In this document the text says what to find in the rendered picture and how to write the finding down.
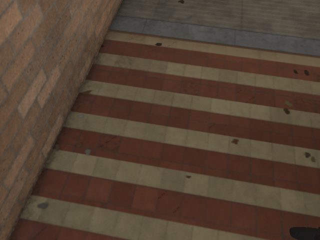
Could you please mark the right robot hand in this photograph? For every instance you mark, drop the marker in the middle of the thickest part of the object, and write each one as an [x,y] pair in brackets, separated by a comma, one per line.
[305,233]

